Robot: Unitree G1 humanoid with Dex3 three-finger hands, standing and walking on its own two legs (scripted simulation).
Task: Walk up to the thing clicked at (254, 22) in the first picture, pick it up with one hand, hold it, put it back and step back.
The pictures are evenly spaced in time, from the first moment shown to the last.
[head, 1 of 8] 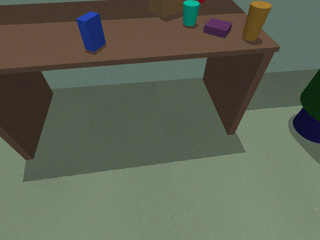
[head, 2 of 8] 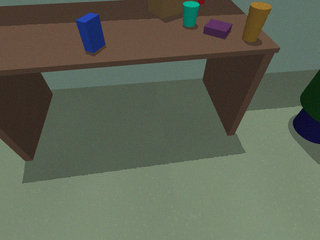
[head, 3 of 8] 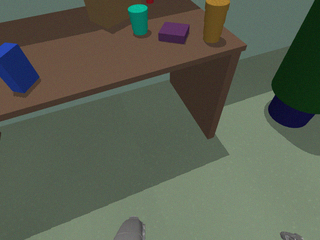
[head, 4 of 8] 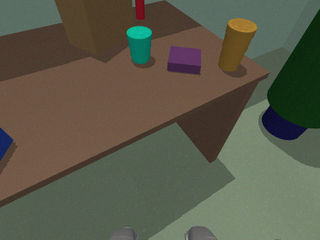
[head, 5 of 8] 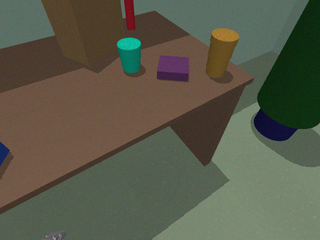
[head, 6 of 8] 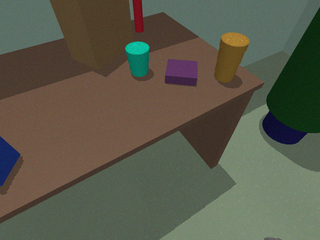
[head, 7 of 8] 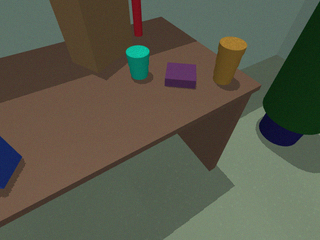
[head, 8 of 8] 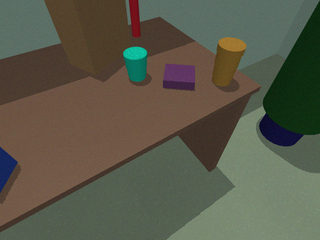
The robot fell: no
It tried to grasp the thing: no
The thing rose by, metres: 0.00
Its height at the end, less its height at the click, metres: +0.00
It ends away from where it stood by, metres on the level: 0.00
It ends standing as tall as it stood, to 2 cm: yes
